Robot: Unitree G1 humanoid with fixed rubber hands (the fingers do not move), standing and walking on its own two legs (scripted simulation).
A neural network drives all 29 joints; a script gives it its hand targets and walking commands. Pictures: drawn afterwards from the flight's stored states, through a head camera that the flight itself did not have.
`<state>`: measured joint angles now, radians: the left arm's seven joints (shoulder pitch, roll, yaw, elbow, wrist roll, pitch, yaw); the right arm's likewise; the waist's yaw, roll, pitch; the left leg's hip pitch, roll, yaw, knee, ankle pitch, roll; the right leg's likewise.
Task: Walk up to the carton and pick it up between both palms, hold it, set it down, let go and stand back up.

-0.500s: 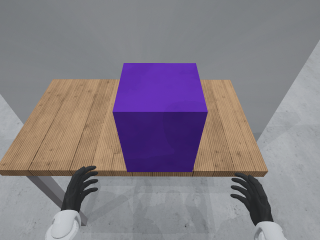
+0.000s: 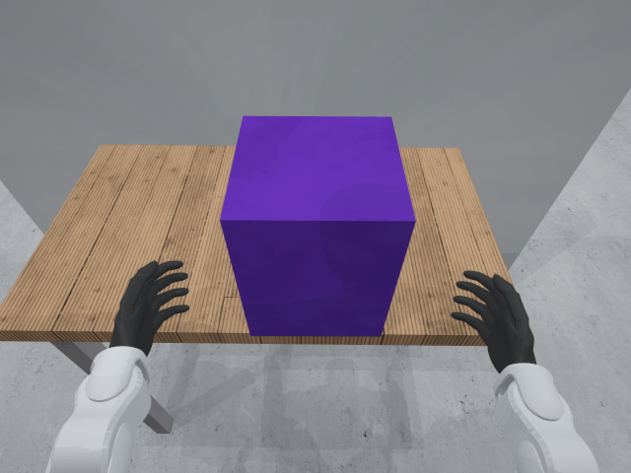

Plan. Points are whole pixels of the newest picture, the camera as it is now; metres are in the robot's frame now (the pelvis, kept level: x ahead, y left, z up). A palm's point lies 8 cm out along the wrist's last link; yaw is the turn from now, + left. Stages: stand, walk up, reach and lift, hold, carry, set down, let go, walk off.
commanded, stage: reach and lift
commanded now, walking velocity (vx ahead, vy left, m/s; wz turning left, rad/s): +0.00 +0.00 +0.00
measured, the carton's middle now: (316, 233) +0.40 +0.04 +0.07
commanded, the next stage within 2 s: none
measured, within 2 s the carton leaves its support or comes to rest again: neither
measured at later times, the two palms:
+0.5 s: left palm (140, 257) +0.29 +0.23 +0.13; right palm (511, 268) +0.32 -0.19 +0.11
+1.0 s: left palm (142, 182) +0.36 +0.24 +0.18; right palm (509, 195) +0.39 -0.18 +0.16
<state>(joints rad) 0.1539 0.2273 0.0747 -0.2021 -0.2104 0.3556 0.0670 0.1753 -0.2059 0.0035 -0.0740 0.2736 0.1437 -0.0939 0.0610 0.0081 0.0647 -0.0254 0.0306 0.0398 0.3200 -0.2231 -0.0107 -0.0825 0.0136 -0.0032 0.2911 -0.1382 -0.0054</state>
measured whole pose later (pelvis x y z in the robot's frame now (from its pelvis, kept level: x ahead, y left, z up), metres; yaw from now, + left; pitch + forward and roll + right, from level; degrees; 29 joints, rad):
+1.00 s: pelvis -0.01 -0.01 +0.00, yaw +1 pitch +0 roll -1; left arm -0.62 0.34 0.20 0.17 -0.20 0.76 0.05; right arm -0.64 -0.35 0.03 0.38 0.45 0.45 -0.14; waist 0.01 0.00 -0.01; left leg -0.15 0.04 0.01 0.37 -0.22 -0.02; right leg -0.19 0.02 -0.02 0.31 -0.13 -0.02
